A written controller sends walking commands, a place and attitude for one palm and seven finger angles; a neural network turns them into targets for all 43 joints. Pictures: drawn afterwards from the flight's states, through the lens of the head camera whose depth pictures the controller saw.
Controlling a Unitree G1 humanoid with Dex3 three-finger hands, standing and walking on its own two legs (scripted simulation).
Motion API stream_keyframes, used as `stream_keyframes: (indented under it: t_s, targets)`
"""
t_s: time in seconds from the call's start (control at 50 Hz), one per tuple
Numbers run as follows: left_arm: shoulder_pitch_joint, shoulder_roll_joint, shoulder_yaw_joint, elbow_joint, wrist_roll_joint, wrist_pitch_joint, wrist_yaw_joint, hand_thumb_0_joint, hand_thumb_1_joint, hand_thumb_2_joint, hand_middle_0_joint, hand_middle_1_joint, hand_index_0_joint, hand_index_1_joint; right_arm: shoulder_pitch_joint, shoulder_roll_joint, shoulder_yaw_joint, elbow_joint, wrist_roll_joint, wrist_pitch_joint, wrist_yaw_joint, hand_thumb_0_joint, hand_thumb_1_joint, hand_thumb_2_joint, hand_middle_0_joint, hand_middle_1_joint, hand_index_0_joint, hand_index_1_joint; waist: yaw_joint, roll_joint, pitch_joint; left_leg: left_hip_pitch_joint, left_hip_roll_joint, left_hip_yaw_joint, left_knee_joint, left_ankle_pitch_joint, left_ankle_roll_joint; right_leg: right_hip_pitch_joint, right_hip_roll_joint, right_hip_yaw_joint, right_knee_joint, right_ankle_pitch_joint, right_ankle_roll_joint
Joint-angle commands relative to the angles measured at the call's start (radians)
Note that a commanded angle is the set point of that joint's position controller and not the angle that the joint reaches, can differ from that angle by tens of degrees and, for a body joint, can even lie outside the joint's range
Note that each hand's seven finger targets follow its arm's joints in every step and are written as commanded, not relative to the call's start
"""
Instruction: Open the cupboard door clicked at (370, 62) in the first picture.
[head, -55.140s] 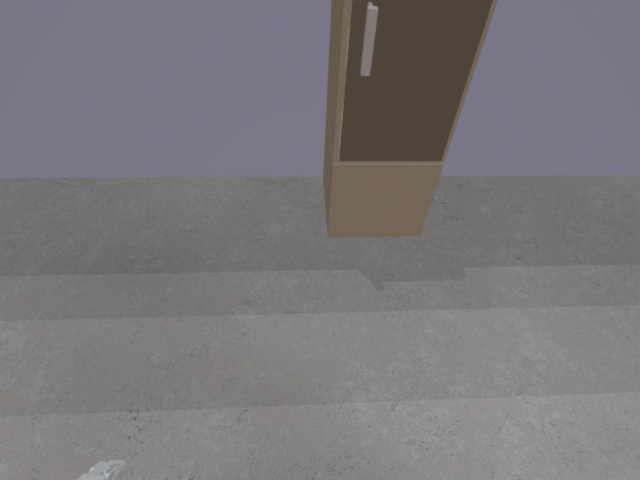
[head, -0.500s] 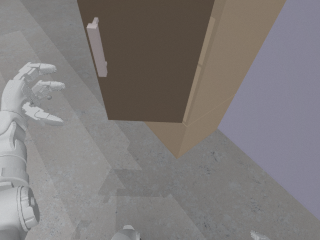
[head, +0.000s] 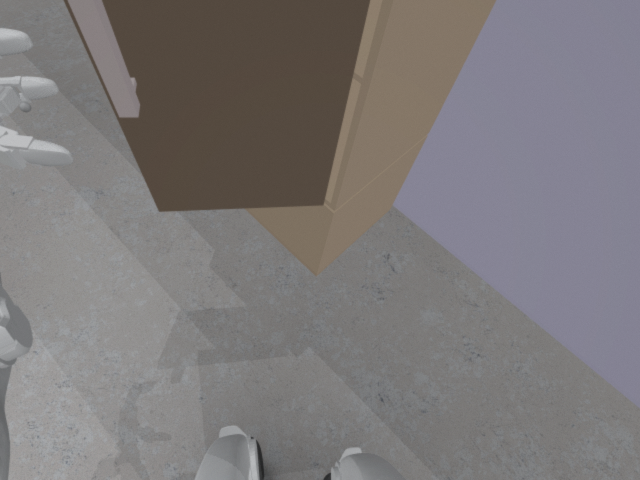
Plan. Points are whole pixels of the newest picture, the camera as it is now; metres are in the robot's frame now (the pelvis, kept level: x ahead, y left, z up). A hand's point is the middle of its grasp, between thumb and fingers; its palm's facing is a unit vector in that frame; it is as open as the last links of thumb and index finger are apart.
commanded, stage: move the hooked fingers beside the handle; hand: left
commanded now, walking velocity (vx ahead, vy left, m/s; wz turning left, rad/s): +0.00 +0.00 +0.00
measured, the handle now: (110, 46) +0.62 +0.22 +0.12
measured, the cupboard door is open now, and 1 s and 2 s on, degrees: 51 51 51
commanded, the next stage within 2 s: none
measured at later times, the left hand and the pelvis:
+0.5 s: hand (34, 67) +0.57 +0.29 +0.13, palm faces +0.06 -1.00 +0.01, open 14.0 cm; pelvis +0.02 +0.00 -0.01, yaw -2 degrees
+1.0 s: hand (43, 77) +0.55 +0.27 +0.13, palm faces +0.07 -1.00 +0.01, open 14.0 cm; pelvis +0.01 +0.01 -0.01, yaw -1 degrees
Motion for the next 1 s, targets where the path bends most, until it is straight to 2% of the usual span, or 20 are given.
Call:
stream_keyframes:
  t_s: [0.0,0.14,0.16,0.22,0.26,0.34,0.38,0.4,0.48,0.52,0.56,0.58,0.64,0.74,0.8,0.86,0.9,0.92,0.96,0.98]
  targets:
    - [-0.504,0.315,0.019,-0.226,-0.014,-0.072,-0.005,0.0,-0.5,0.3,-0.3,-1.2,-0.3,-1.2,0.166,-0.205,-0.076,-0.048,-0.008,-0.001,-0.018,0.0,-0.9,-0.9,0.2,0.3,0.2,0.3,-0.011,0.238,-0.477,0.661,0.011,-0.142,-0.045,0.264,-0.016,-0.184,0.026,0.017,-0.113,0.23,-0.015]
    - [-0.565,0.342,0.004,-0.12,0.017,-0.007,0.0,0.0,-0.5,0.3,-0.3,-1.2,-0.3,-1.2,0.209,-0.206,-0.059,-0.046,-0.013,0.018,-0.021,0.0,-0.9,-0.9,0.2,0.3,0.2,0.3,-0.048,0.192,-0.423,0.572,0.008,-0.131,-0.015,0.277,-0.001,-0.197,0.031,0.015,-0.112,0.248,-0.007]
    - [-0.581,0.386,0.021,-0.118,0.028,-0.007,0.004,0.0,-0.5,0.3,-0.3,-1.2,-0.3,-1.2,0.211,-0.211,-0.057,-0.046,-0.012,0.021,-0.022,0.0,-0.9,-0.9,0.2,0.3,0.2,0.3,-0.048,0.208,-0.433,0.568,0.014,-0.129,-0.007,0.275,-0.001,-0.199,0.029,0.02,-0.11,0.247,-0.004]
    - [-0.62,0.437,0.043,-0.15,0.043,-0.021,0.015,0.0,-0.5,0.3,-0.3,-1.2,-0.3,-1.2,0.227,-0.212,-0.053,-0.047,-0.021,0.025,-0.021,0.0,-0.9,-0.9,0.2,0.3,0.2,0.3,-0.053,0.239,-0.483,0.571,0.017,-0.124,0.017,0.317,-0.001,-0.183,0.032,0.023,-0.097,0.282,-0.004]
    - [-0.648,0.44,0.037,-0.16,0.05,-0.034,0.018,0.0,-0.5,0.3,-0.3,-1.2,-0.3,-1.2,0.234,-0.209,-0.05,-0.045,-0.023,0.027,-0.018,0.0,-0.9,-0.9,0.2,0.3,0.2,0.3,-0.062,0.271,-0.515,0.595,0.019,-0.127,0.03,0.355,-0.002,-0.194,0.035,0.022,-0.089,0.304,-0.004]
    - [-0.569,0.512,0.092,-0.123,0.056,-0.021,-0.001,0.0,-0.5,0.3,-0.3,-1.2,-0.3,-1.2,0.245,-0.208,-0.045,-0.059,-0.025,0.042,-0.016,0.0,-0.9,-0.9,0.2,0.3,0.2,0.3,-0.036,0.252,-0.547,0.558,0.009,-0.114,0.047,0.42,-0.001,-0.125,0.041,0.021,-0.068,0.388,-0.007]
    - [-0.534,0.468,0.065,-0.118,0.06,0.002,-0.016,0.0,-0.5,0.3,-0.3,-1.2,-0.3,-1.2,0.246,-0.203,-0.051,-0.066,-0.02,0.051,-0.01,0.0,-0.9,-0.9,0.2,0.3,0.2,0.3,-0.034,0.258,-0.544,0.572,0.01,-0.111,0.049,0.442,-0.003,-0.142,0.044,0.015,-0.067,0.405,-0.004]
    - [-0.504,0.49,0.086,-0.129,0.062,0.008,-0.02,0.0,-0.5,0.3,-0.3,-1.2,-0.3,-1.2,0.246,-0.204,-0.052,-0.071,-0.021,0.055,-0.007,0.0,-0.9,-0.9,0.2,0.3,0.2,0.3,-0.018,0.272,-0.551,0.573,0.009,-0.108,0.051,0.458,-0.004,-0.133,0.045,0.013,-0.064,0.418,-0.005]
    - [-0.483,0.482,0.098,-0.165,0.041,0.02,-0.044,0.0,-0.5,0.3,-0.3,-1.2,-0.3,-1.2,0.252,-0.207,-0.061,-0.077,-0.02,0.068,-0.004,0.0,-0.9,-0.9,0.2,0.3,0.2,0.3,-0.024,0.23,-0.542,0.579,0.009,-0.108,0.045,0.485,-0.002,-0.122,0.052,0.007,-0.069,0.452,-0.003]
    - [-0.513,0.454,0.085,-0.209,0.028,0.009,-0.048,0.0,-0.5,0.3,-0.3,-1.2,-0.3,-1.2,0.251,-0.209,-0.067,-0.072,-0.021,0.069,0.002,0.0,-0.9,-0.9,0.2,0.3,0.2,0.3,-0.036,0.243,-0.534,0.612,0.012,-0.114,0.042,0.472,-0.003,-0.157,0.056,0.005,-0.08,0.423,-0.004]
    - [-0.557,0.422,0.071,-0.271,0.017,-0.016,-0.047,0.0,-0.5,0.3,-0.3,-1.2,-0.3,-1.2,0.253,-0.205,-0.073,-0.061,-0.023,0.069,0.007,0.0,-0.9,-0.9,0.2,0.3,0.2,0.3,-0.039,0.304,-0.572,0.696,0.016,-0.129,0.045,0.519,-0.011,-0.19,0.059,0.002,-0.08,0.414,-0.01]
    - [-0.541,0.437,0.094,-0.289,0.013,-0.027,-0.043,0.0,-0.5,0.3,-0.3,-1.2,-0.3,-1.2,0.254,-0.206,-0.074,-0.057,-0.027,0.069,0.011,0.0,-0.9,-0.9,0.2,0.3,0.2,0.3,-0.026,0.317,-0.584,0.717,0.018,-0.136,0.045,0.54,-0.014,-0.189,0.06,0.0,-0.08,0.412,-0.014]
    - [-0.544,0.314,0.025,-0.323,-0.007,-0.032,-0.041,0.0,-0.5,0.3,-0.3,-1.2,-0.3,-1.2,0.251,-0.195,-0.08,-0.047,-0.029,0.068,0.019,0.0,-0.9,-0.9,0.2,0.3,0.2,0.3,-0.034,0.354,-0.585,0.801,0.024,-0.157,0.037,0.605,-0.022,-0.232,0.062,-0.01,-0.088,0.387,-0.02]
    - [-0.51,0.223,-0.038,-0.164,-0.005,0.043,-0.013,0.0,-0.5,0.3,-0.3,-1.2,-0.3,-1.2,0.235,-0.195,-0.071,-0.051,-0.02,0.065,0.021,0.0,-0.9,-0.9,0.2,0.3,0.2,0.3,-0.051,0.245,-0.421,0.672,0.014,-0.153,0.002,0.41,-0.012,-0.258,0.053,-0.019,-0.108,0.295,-0.019]
    - [-0.554,0.268,-0.029,-0.157,0.024,0.041,0.028,0.0,-0.5,0.3,-0.3,-1.2,-0.3,-1.2,0.227,-0.202,-0.065,-0.06,-0.024,0.059,0.015,0.0,-0.9,-0.9,0.2,0.3,0.2,0.3,-0.06,0.244,-0.398,0.626,0.018,-0.156,-0.002,0.323,-0.012,-0.279,0.042,-0.012,-0.099,0.245,-0.018]
    - [-0.606,0.354,0.035,-0.252,0.037,-0.029,0.066,0.0,-0.5,0.3,-0.3,-1.2,-0.3,-1.2,0.226,-0.206,-0.067,-0.065,-0.033,0.051,0.016,0.0,-0.9,-0.9,0.2,0.3,0.2,0.3,-0.046,0.283,-0.502,0.677,0.022,-0.163,0.014,0.368,-0.019,-0.256,0.042,-0.002,-0.077,0.266,-0.021]
    - [-0.639,0.344,0.034,-0.301,0.034,-0.07,0.075,0.0,-0.5,0.3,-0.3,-1.2,-0.3,-1.2,0.218,-0.202,-0.071,-0.064,-0.034,0.047,0.02,0.0,-0.9,-0.9,0.2,0.3,0.2,0.3,-0.046,0.299,-0.555,0.714,0.023,-0.168,0.021,0.39,-0.024,-0.245,0.045,-0.001,-0.069,0.278,-0.021]
    - [-0.638,0.371,0.059,-0.297,0.037,-0.081,0.078,0.0,-0.5,0.3,-0.3,-1.2,-0.3,-1.2,0.217,-0.202,-0.071,-0.063,-0.036,0.045,0.022,0.0,-0.9,-0.9,0.2,0.3,0.2,0.3,-0.038,0.3,-0.57,0.712,0.022,-0.166,0.023,0.388,-0.024,-0.227,0.046,-0.001,-0.069,0.28,-0.021]
    - [-0.624,0.413,0.08,-0.256,0.04,-0.079,0.071,0.0,-0.5,0.3,-0.3,-1.2,-0.3,-1.2,0.213,-0.207,-0.066,-0.061,-0.029,0.048,0.02,0.0,-0.9,-0.9,0.2,0.3,0.2,0.3,-0.037,0.286,-0.579,0.683,0.02,-0.159,0.028,0.38,-0.02,-0.207,0.047,0.004,-0.066,0.288,-0.018]
    - [-0.601,0.407,0.073,-0.201,0.042,-0.061,0.064,0.0,-0.5,0.3,-0.3,-1.2,-0.3,-1.2,0.212,-0.206,-0.064,-0.06,-0.024,0.05,0.018,0.0,-0.9,-0.9,0.2,0.3,0.2,0.3,-0.043,0.251,-0.543,0.644,0.018,-0.153,0.025,0.344,-0.016,-0.202,0.047,0.004,-0.074,0.275,-0.015]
